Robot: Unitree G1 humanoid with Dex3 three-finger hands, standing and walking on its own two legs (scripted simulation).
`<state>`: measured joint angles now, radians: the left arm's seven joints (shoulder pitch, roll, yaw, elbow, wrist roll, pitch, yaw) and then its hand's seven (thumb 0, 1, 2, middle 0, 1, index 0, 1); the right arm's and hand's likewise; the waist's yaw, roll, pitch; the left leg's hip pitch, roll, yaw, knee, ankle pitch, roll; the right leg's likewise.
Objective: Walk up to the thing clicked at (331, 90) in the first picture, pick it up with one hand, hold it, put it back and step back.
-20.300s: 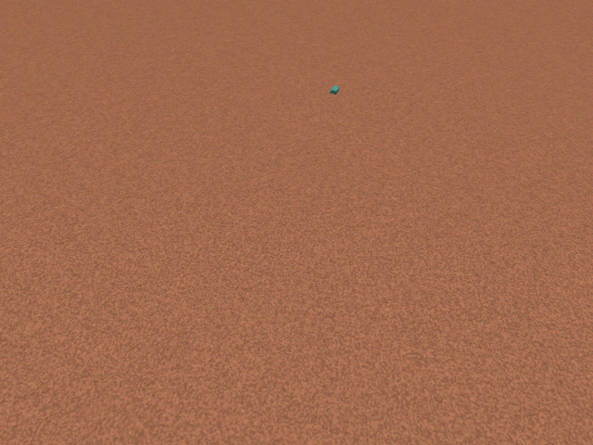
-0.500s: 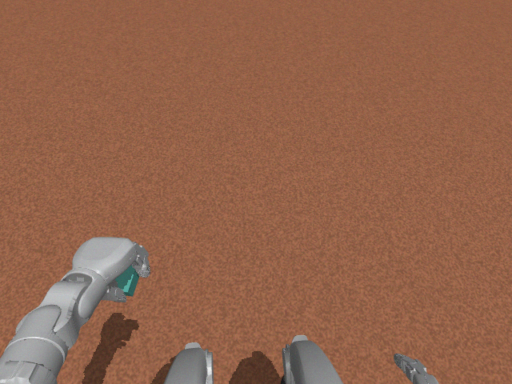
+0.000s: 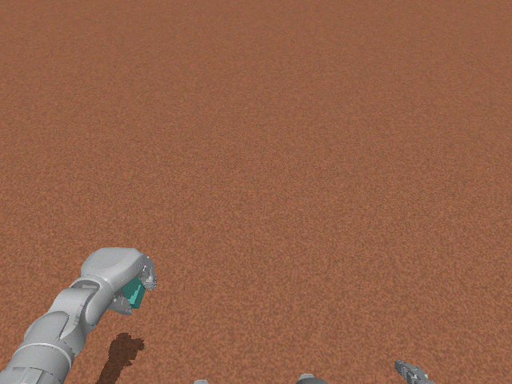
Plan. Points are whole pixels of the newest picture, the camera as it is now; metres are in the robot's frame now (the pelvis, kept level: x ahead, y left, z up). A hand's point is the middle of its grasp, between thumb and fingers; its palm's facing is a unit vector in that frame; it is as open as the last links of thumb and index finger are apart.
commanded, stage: hold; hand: left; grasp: from above
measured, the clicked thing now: (132, 288) +0.32 +0.22 -0.11
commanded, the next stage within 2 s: crouch in 1.84 s
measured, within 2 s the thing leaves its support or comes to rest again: neither
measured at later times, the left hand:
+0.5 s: hand (122, 286) +0.30 +0.21 -0.03, palm faces -0.49 +0.01 -0.87, open 6.4 cm
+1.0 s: hand (120, 288) +0.29 +0.20 -0.01, palm faces -0.48 +0.01 -0.88, open 6.3 cm
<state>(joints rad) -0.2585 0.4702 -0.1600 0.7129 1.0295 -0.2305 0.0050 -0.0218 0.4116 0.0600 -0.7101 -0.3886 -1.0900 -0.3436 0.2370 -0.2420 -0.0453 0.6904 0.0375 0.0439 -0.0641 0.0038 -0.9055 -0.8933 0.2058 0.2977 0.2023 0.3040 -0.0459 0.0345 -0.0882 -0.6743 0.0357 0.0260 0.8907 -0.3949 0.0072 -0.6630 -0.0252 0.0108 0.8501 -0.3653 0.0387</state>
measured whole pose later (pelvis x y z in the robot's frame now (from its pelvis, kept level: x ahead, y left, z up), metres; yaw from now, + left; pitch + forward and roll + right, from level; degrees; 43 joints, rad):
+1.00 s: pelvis +0.00 -0.01 +0.02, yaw +0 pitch +4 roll +0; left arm -0.20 0.46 -0.18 0.57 1.00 -0.22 -0.09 -0.01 0.44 0.03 -0.69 -0.40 -1.09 -0.34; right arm 0.18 -0.25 -0.03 0.67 0.05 0.08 -0.10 0.01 -0.91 -0.90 0.21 0.30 0.20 0.30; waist -0.02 0.05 -0.04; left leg -0.46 0.03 0.04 0.70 -0.31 0.00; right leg -0.47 -0.03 0.02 0.70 -0.30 0.03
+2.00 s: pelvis +0.00 -0.01 +0.03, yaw +0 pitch +2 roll +0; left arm -0.18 0.47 -0.18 0.55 0.98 -0.24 -0.11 -0.01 0.44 0.00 -0.71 -0.38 -1.11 -0.31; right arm 0.17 -0.25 -0.03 0.67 0.06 0.10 -0.13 0.01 -0.90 -0.89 0.21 0.30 0.20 0.30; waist -0.01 0.05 -0.01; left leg -0.36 0.02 0.04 0.60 -0.27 0.00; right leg -0.38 -0.03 0.02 0.60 -0.27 0.03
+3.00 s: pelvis -0.06 +0.00 -0.25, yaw -1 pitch +36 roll -4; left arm -0.80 0.51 -0.07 1.27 1.31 -0.28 0.35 0.01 0.43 0.04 -0.78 -0.24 -1.17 -0.21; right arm 0.20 -0.23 -0.04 0.75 -0.08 -0.01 0.02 0.00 -0.91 -0.90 0.21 0.30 0.20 0.30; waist -0.20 0.03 -0.18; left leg -1.92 0.02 -0.05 1.91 -0.63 0.01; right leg -1.88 -0.03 -0.01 1.86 -0.62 0.04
